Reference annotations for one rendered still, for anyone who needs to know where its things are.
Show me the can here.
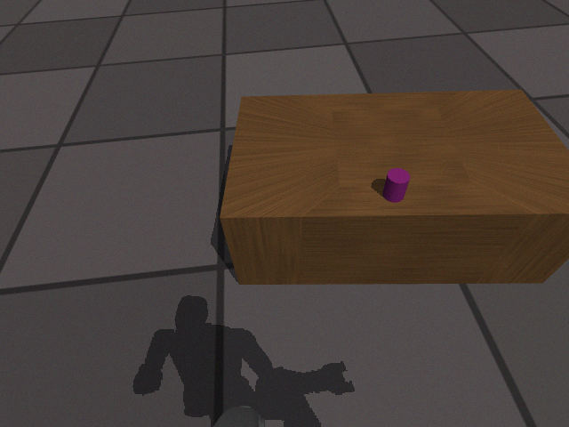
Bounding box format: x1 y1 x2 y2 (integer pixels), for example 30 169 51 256
382 168 410 203

